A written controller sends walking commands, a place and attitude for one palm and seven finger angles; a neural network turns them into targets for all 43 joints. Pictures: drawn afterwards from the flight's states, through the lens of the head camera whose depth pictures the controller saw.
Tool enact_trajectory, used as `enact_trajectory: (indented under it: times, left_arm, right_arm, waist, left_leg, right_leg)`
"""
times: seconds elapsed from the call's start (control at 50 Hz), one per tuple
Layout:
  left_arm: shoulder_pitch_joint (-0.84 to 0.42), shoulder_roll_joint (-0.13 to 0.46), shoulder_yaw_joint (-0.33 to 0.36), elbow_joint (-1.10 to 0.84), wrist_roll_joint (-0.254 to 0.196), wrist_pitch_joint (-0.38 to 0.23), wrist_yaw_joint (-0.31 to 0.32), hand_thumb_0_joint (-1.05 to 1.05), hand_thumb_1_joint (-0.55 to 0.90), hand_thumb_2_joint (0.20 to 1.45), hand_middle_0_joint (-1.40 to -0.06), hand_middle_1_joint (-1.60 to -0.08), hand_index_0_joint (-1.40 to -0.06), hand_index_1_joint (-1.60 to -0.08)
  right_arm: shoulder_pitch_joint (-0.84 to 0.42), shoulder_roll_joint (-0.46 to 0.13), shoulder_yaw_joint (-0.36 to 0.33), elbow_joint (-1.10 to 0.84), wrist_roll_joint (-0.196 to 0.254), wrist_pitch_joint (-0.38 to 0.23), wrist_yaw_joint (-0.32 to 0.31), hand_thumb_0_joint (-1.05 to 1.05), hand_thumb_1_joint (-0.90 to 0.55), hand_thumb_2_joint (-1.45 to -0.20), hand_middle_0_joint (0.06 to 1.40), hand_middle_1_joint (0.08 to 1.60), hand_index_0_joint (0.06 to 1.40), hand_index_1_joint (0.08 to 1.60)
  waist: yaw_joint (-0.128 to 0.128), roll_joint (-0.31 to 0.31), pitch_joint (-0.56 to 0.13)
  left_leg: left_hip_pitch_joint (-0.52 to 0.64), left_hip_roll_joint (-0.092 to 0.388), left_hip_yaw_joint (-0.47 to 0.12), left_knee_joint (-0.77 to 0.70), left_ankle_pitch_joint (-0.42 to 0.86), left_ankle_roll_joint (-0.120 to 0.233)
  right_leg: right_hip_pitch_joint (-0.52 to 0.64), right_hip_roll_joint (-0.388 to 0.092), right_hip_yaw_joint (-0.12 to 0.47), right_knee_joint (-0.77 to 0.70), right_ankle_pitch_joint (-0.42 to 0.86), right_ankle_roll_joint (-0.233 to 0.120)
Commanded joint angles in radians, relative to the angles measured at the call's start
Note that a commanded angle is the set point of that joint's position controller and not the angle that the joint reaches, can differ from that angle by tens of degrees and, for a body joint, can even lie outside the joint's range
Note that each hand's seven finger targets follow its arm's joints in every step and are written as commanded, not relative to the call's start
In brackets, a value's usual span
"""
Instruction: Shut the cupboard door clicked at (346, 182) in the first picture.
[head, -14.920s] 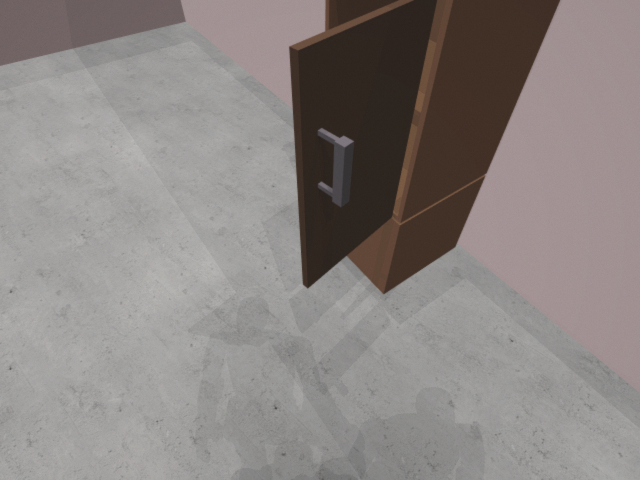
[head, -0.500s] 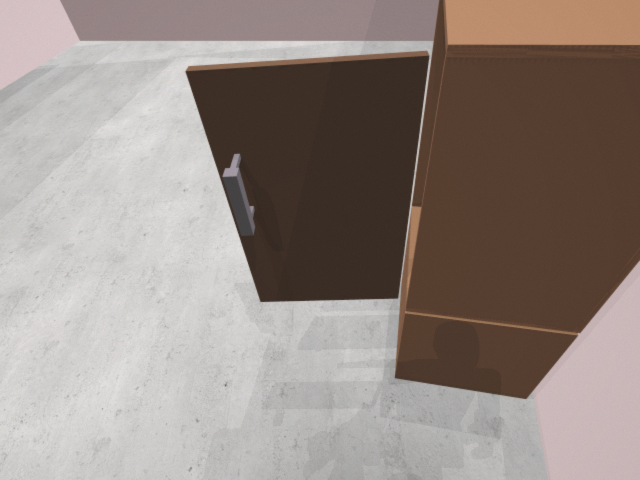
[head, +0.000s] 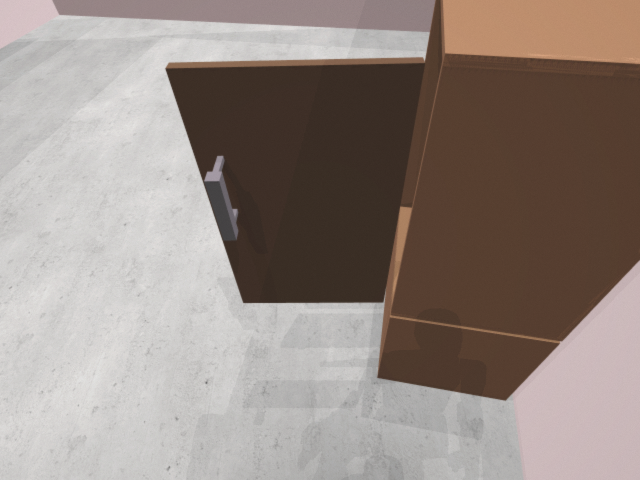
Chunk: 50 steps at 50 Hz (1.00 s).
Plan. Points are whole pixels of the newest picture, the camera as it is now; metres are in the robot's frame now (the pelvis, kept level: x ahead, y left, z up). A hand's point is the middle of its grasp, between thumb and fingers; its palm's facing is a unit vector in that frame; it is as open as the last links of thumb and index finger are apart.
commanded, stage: come to a stop and stand still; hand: left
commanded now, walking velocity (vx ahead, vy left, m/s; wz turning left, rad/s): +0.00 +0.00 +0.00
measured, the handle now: (225, 199) +0.54 +0.19 +0.03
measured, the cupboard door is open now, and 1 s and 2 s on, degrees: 100 100 100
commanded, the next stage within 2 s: look again from close up in 0.66 s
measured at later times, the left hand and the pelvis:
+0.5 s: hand out of the picture +0.04 +0.16 -0.17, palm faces +0.02 -0.98 -0.22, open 7.3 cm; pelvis +0.03 -0.02 +0.00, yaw +1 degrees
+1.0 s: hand out of the picture +0.05 +0.16 -0.17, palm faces +0.02 -0.98 -0.21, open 7.4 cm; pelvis +0.04 -0.03 +0.00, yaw +1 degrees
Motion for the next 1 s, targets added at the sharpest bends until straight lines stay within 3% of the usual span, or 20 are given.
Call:
enact_trajectory:
  times: [0.0, 0.22, 0.28, 0.48, 0.98]
  left_arm:
    - [0.04, 0.107, 0.02, -0.024, -0.001, -0.022, 0.01, 0.0, 0.9, 0.9, -0.2, -0.3, -0.2, -0.3]
    - [0.032, 0.114, 0.023, -0.019, -0.002, -0.025, 0.013, 0.0, 0.9, 0.9, -0.2, -0.3, -0.2, -0.3]
    - [0.027, 0.118, 0.024, -0.019, -0.002, -0.023, 0.013, 0.0, 0.9, 0.9, -0.2, -0.3, -0.2, -0.3]
    - [0.031, 0.129, 0.027, -0.018, -0.003, -0.028, 0.013, 0.0, 0.9, 0.9, -0.2, -0.3, -0.2, -0.3]
    - [0.013, 0.155, 0.034, -0.029, -0.005, -0.028, 0.01, 0.0, 0.9, 0.9, -0.2, -0.3, -0.2, -0.3]
  right_arm:
    - [0.048, -0.09, -0.013, -0.021, 0.006, -0.022, -0.013, 0.0, -0.9, -0.9, 0.2, 0.3, 0.2, 0.3]
    - [0.029, -0.091, -0.014, -0.003, 0.006, -0.022, -0.019, 0.0, -0.9, -0.9, 0.2, 0.3, 0.2, 0.3]
    - [0.02, -0.092, -0.013, -0.001, 0.005, -0.019, -0.02, 0.0, -0.9, -0.9, 0.2, 0.3, 0.2, 0.3]
    - [0.004, -0.103, -0.017, 0.003, 0.005, -0.018, -0.023, 0.0, -0.9, -0.9, 0.2, 0.3, 0.2, 0.3]
    - [0.002, -0.122, -0.021, 0.015, 0.004, -0.021, -0.024, 0.0, -0.9, -0.9, 0.2, 0.3, 0.2, 0.3]
  waist:
    - [0.008, -0.046, 0.02]
    - [0.008, -0.043, 0.003]
    - [0.008, -0.039, 0.027]
    - [0.009, -0.05, 0.012]
    - [0.015, -0.032, 0.023]
  left_leg:
    - [-0.033, 0.129, -0.14, -0.095, 0.088, -0.002]
    - [0.017, 0.135, -0.128, -0.079, 0.175, -0.009]
    - [0.012, 0.136, -0.127, -0.079, 0.177, -0.011]
    - [0.032, 0.133, -0.119, -0.073, 0.175, -0.016]
    - [0.021, 0.138, -0.126, -0.09, 0.144, -0.017]
  right_leg:
    - [0.054, -0.091, 0.106, -0.069, 0.112, -0.045]
    - [0.084, -0.095, 0.097, -0.068, 0.218, -0.047]
    - [0.08, -0.095, 0.096, -0.072, 0.224, -0.048]
    - [0.106, -0.1, 0.102, -0.085, 0.282, -0.053]
    - [0.121, -0.095, 0.101, -0.111, 0.22, -0.056]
